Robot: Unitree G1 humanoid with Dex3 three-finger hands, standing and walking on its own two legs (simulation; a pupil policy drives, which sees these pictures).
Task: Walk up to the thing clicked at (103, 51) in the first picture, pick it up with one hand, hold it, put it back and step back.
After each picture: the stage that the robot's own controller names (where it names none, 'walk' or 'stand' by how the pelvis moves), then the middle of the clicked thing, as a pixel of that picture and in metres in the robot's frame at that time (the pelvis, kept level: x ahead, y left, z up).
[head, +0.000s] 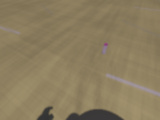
stand; (104, 48) +1.42 -0.25 -0.65
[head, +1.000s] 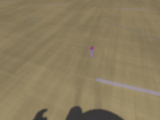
walk; (91, 52) +1.31 +0.08 -0.64
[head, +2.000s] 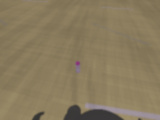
walk; (77, 67) +0.82 +0.25 -0.63
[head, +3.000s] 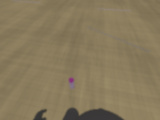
walk; (71, 83) +0.53 +0.24 -0.64
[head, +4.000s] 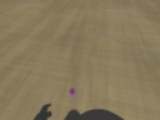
stand; (73, 94) +0.38 +0.21 -0.64
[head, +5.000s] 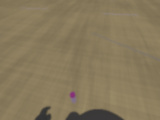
stand; (73, 97) +0.36 +0.21 -0.64
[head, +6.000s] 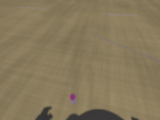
stand; (73, 99) +0.34 +0.20 -0.66
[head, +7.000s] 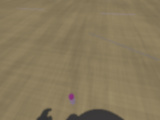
stand; (72, 99) +0.34 +0.22 -0.66
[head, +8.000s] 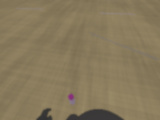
stand; (71, 99) +0.34 +0.23 -0.66
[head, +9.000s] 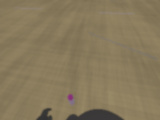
stand; (71, 99) +0.33 +0.23 -0.66
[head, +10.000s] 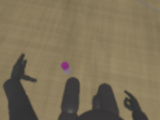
go down; (66, 68) +0.40 +0.24 -0.38
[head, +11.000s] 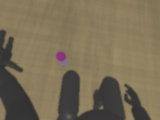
go down; (62, 60) +0.41 +0.27 -0.27
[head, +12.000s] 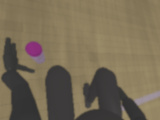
close in; (37, 54) +0.38 +0.31 -0.17
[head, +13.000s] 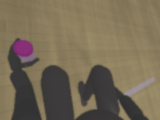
close; (27, 55) +0.38 +0.32 -0.15
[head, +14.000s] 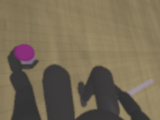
lift; (27, 57) +0.36 +0.32 -0.15
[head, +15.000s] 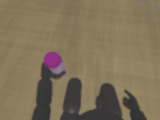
lift; (57, 67) +0.32 +0.23 +0.02
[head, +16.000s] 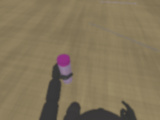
hold; (65, 71) +0.33 +0.19 +0.03
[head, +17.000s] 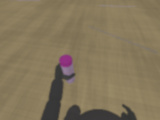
hold; (68, 71) +0.33 +0.17 +0.04
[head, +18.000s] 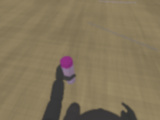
crouch; (69, 72) +0.33 +0.17 +0.02
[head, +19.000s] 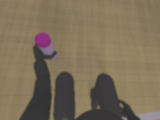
lower; (48, 49) +0.44 +0.27 -0.06
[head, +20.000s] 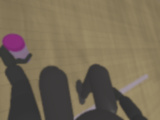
lower; (20, 52) +0.40 +0.33 -0.16
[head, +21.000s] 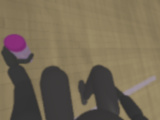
lower; (22, 52) +0.39 +0.34 -0.16
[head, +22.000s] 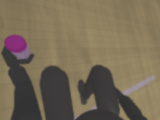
lower; (22, 52) +0.39 +0.34 -0.16
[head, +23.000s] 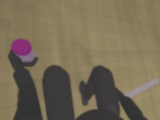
lower; (27, 55) +0.37 +0.33 -0.15
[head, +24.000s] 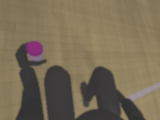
open; (36, 56) +0.38 +0.30 -0.16
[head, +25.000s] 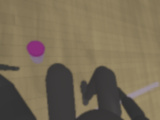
stand; (37, 54) +0.37 +0.30 -0.16
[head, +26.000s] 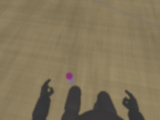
walk; (70, 78) +0.38 +0.22 -0.47
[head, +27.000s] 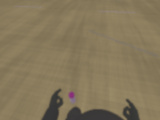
stand; (72, 97) +0.35 +0.20 -0.60
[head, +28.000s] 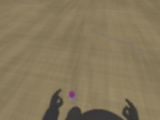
stand; (72, 97) +0.35 +0.20 -0.60
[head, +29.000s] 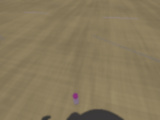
stand; (75, 99) +0.38 +0.18 -0.65
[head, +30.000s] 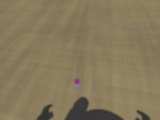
walk; (78, 84) +0.44 +0.23 -0.63
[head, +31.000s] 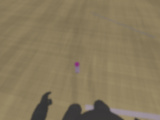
walk; (77, 67) +0.68 +0.18 -0.63
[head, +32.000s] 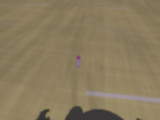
stand; (78, 61) +0.98 +0.27 -0.64
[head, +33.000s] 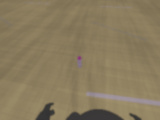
stand; (79, 62) +0.97 +0.24 -0.65
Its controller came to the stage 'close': yes
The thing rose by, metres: 0.68
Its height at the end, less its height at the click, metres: +0.00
